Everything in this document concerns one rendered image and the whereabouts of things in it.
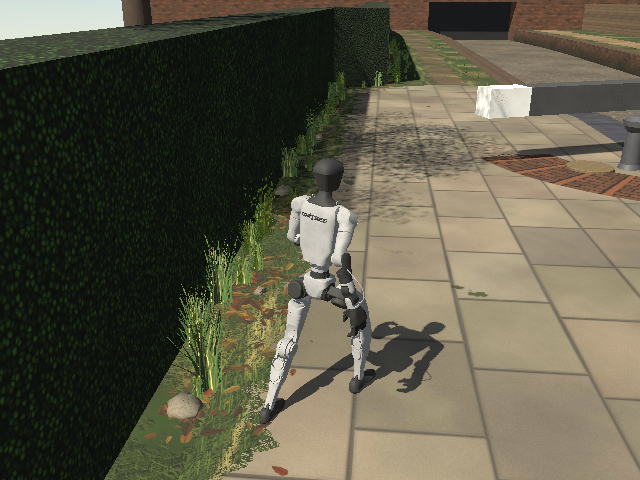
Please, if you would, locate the robot thigh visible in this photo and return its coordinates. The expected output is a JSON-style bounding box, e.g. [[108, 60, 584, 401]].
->
[[279, 277, 312, 359], [327, 283, 370, 337]]

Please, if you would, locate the robot right upper arm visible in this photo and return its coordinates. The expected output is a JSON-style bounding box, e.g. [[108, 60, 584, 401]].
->
[[331, 206, 358, 267]]

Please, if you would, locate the right robot forearm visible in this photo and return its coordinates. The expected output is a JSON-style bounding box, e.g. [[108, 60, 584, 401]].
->
[[336, 253, 360, 310]]

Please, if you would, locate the robot left upper arm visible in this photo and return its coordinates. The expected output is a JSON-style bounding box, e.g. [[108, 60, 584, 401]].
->
[[287, 195, 311, 244]]

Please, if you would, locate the robot right hand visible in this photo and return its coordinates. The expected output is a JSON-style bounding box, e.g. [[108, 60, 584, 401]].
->
[[343, 306, 367, 337]]

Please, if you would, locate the right robot thigh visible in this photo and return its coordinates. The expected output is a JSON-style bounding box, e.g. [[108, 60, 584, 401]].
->
[[327, 283, 370, 337]]

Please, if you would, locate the left robot thigh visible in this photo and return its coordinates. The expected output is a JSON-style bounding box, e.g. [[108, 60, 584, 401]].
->
[[279, 277, 312, 359]]

